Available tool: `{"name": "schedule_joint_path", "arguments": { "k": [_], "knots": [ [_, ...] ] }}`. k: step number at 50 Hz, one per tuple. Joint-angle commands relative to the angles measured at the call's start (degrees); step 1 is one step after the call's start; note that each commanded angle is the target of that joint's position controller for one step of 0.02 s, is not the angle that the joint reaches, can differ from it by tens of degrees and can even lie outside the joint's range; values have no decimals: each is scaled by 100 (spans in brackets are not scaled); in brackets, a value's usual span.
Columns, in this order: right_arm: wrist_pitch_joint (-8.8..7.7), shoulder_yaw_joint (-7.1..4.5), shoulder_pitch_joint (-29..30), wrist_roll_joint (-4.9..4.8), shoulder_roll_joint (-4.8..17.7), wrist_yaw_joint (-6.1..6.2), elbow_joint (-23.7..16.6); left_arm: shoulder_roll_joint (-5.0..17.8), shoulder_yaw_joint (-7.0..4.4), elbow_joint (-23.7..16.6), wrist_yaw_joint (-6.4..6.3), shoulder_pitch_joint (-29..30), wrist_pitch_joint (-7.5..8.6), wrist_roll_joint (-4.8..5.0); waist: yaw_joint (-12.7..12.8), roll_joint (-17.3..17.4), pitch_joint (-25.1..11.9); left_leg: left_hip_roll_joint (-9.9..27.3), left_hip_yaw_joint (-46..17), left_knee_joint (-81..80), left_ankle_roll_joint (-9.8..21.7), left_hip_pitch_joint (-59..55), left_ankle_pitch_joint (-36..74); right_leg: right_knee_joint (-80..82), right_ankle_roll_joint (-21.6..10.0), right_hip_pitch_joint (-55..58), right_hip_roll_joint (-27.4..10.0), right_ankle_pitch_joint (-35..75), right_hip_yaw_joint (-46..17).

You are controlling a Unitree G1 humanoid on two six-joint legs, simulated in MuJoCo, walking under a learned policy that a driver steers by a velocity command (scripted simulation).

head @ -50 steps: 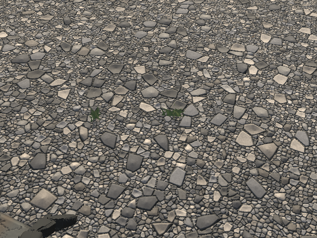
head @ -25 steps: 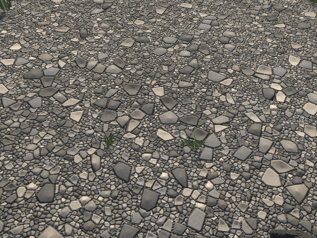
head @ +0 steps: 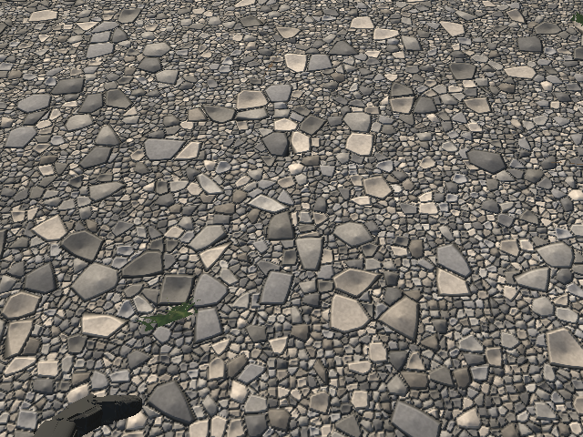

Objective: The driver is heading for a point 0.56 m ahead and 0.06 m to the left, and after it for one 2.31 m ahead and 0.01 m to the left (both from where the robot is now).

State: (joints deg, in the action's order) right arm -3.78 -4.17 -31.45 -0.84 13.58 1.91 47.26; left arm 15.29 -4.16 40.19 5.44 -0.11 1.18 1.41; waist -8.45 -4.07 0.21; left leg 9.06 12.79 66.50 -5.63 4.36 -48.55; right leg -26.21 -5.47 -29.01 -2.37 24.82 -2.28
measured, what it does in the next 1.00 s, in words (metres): goes down, turning left: right foot 0.18 m lower, then left foot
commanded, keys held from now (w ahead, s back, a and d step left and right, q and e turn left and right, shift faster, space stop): w+e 0.12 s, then w+q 0.38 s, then q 0.40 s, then no key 0.06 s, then e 0.04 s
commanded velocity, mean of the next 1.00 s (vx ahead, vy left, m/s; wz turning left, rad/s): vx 0.35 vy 0.00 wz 0.17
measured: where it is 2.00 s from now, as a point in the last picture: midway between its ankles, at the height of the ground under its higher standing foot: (267, 406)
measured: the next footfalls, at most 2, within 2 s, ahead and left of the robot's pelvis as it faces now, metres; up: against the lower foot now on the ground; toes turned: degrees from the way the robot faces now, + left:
right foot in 0.02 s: +0.15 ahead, -0.10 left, -0.18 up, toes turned -1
left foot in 0.46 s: +0.47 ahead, +0.08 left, -0.18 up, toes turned -3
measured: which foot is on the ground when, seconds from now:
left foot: down 0.00-0.00, up 0.02-0.44, down 0.46-0.96, up 0.98-1.00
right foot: up 0.00-0.00, down 0.02-0.48, up 0.50-0.92, down 0.94-1.00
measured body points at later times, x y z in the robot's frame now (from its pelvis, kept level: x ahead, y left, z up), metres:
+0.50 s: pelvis +0.32 +0.01 -0.06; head +0.35 +0.03 +0.38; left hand +0.40 +0.29 -0.20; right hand +0.48 -0.26 -0.14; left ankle +0.43 +0.09 -0.78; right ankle +0.13 -0.10 -0.74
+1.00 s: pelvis +0.51 +0.00 -0.05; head +0.54 +0.00 +0.40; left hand +0.65 +0.30 -0.14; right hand +0.70 -0.26 -0.15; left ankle +0.42 +0.09 -0.76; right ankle +0.62 -0.09 -0.78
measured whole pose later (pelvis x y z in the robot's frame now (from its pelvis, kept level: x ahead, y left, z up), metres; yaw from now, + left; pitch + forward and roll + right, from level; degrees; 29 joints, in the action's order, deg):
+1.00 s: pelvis +0.51 +0.00 -0.05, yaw +15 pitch +2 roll -1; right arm 1.3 -4.2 -14.3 -0.3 17.9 2.8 38.2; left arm 15.3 -2.5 43.8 -0.4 -2.3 3.4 -1.4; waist -2.1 1.7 0.8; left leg -9.3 -14.6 43.5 1.4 15.7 -30.0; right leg -27.2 -0.9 -23.2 4.2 -6.3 -4.6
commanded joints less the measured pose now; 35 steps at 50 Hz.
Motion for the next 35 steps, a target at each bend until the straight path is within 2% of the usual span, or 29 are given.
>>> {"name": "schedule_joint_path", "arguments": {
  "k": [1,2,3,4,5,6,7,8,9,11,13,15,18,20,21,22,23,24,25,26,27,28,29,31,33,35],
  "knots": [
    [-125,-234,148,-25,702,-38,-118,1082,-431,786,-170,-2448,-14,-105,1542,-544,-402,-259,-232,3960,260,3598,840,203,-750,4670,-268,1376,-293],
    [-291,-58,-150,25,634,-154,-510,1529,-387,547,-223,-2536,87,-194,1313,-949,-1409,-275,-1161,4710,325,5080,267,-1736,-1203,6284,-1040,2925,-1119],
    [-426,-44,83,-41,882,-187,-788,1475,-429,449,-247,-2651,56,-77,1578,-976,-2340,-192,-1679,4465,259,5356,505,-1506,-1773,6557,-1392,2405,-1921],
    [-566,4,438,-211,735,-187,-908,1399,-392,538,-339,-2932,11,-126,1639,-577,-2538,-215,-1995,4103,384,5683,1203,-557,-1936,6169,-1705,-276,-2769],
    [-604,-44,805,-253,867,-85,-975,1353,-328,340,-372,-2119,43,-115,1160,339,-1939,-132,-1925,2847,442,5626,2461,194,-1705,4836,-1684,-2561,-3214],
    [-496,-72,1043,-112,854,34,-968,1051,-202,52,-410,-1183,105,-197,777,493,-1283,-100,-1985,2096,255,5150,3054,518,-1705,3368,-1741,-2458,-3606],
    [-300,-63,757,30,726,80,-801,806,-115,29,-429,-706,121,-147,419,581,-796,61,-1994,1506,19,4551,3162,568,-1714,2327,-1615,-1770,-3194],
    [-186,-48,502,110,641,76,-652,641,-67,4,-425,-467,156,-152,273,472,-549,216,-2006,829,-116,4051,3051,615,-1626,1590,-1553,-1439,-2786],
    [-156,-40,606,143,573,64,-642,594,-53,44,-435,-447,223,-160,291,435,-367,290,-1962,191,-161,3651,3161,699,-1484,1095,-1359,-1225,-2422],
    [-193,7,1161,156,487,8,-807,627,-66,256,-541,-751,292,-104,560,-1,-336,151,-1776,-1187,-7,3077,4117,742,-1122,905,-808,-872,-1441],
    [-217,47,1633,92,411,-84,-826,658,-64,424,-601,-1032,297,-112,863,-133,-291,-130,-1544,-2192,234,2711,4985,889,-916,1102,-568,-975,-922],
    [-218,55,2028,-1,437,-165,-902,693,-75,597,-596,-1370,285,-68,1078,67,-195,-308,-1438,-2632,441,2733,5285,997,-794,1635,-724,-1281,-897],
    [-209,47,2547,-7,465,-287,-1118,778,-103,816,-583,-1666,219,-41,1212,270,171,-479,-1425,-3053,786,3266,4882,975,-625,2571,-985,-1487,-823],
    [-178,0,2509,-13,557,-342,-1168,819,-116,852,-578,-1547,180,-76,1088,126,216,-676,-1339,-3126,1014,3118,4342,639,-492,2900,-998,-671,-541],
    [-157,-64,2146,16,675,-356,-1101,853,-124,812,-580,-1389,162,-72,852,82,-34,-887,-1149,-3187,1136,2510,4214,245,-386,2894,-906,237,-341],
    [-137,-176,1430,54,851,-357,-898,836,-110,772,-589,-1237,134,-59,455,187,-448,-1128,-977,-3314,1273,1432,4422,-610,-239,2680,-668,905,-66],
    [-111,-299,567,41,1146,-336,-719,738,-64,691,-620,-1181,127,-127,92,568,-924,-779,-1712,-3385,1497,3,4925,-2045,6,1819,-329,120,211],
    [-128,-404,220,16,1733,-333,-691,282,89,590,-565,-1831,245,-241,395,2004,-1521,604,-4529,-3969,2520,-1843,4233,-4464,473,-264,730,-3568,384],
    [-127,-293,63,-8,1300,-357,-698,504,88,627,-470,-1706,376,-227,253,1921,-1923,853,-5948,-4767,2619,-2398,3044,-4887,405,-1168,789,-5563,-445],
    [-114,-233,595,59,1155,-318,-856,746,22,455,-418,-1163,459,-25,268,1501,-1017,804,-5343,-4864,2354,-1772,3143,-5020,356,-1645,496,-5263,-525],
    [-100,-208,1081,104,1112,-298,-1009,732,37,356,-418,-812,496,-4,403,862,-531,605,-4650,-4829,2207,-968,4073,-4679,339,-1497,271,-4901,-434],
    [-89,-177,1403,98,1061,-300,-1083,726,15,317,-458,-625,486,-149,561,419,-239,452,-4074,-4839,2138,-219,5451,-4292,394,-1201,115,-4729,-336],
    [-102,-147,1530,105,1018,-298,-1140,752,-29,316,-507,-712,428,-232,769,427,-295,309,-3677,-4812,2076,202,6541,-3964,457,-745,-22,-4653,-325],
    [-87,-139,1683,73,993,-270,-1194,603,-12,348,-581,-978,288,-254,969,618,-470,65,-3153,-4756,2042,541,7793,-3480,681,-337,20,-4497,-232],
    [-31,-206,1625,47,1179,-190,-1181,548,2,322,-647,-939,203,-238,980,724,-601,-90,-2833,-4701,1981,642,8220,-2945,885,-280,171,-4093,-159],
    [99,-235,1520,-11,1245,-94,-1141,498,21,247,-671,-690,148,-222,903,787,-683,-254,-2714,-4614,1808,723,7983,-2310,996,-178,296,-3557,-149]
  ]
}}
Velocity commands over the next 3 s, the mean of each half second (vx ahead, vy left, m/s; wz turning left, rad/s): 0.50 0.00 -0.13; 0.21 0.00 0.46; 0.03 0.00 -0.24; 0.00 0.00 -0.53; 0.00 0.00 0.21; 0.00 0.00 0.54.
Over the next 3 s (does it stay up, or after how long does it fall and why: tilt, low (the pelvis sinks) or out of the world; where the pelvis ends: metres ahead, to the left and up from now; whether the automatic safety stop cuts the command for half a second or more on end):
stays up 0.55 0.05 -0.04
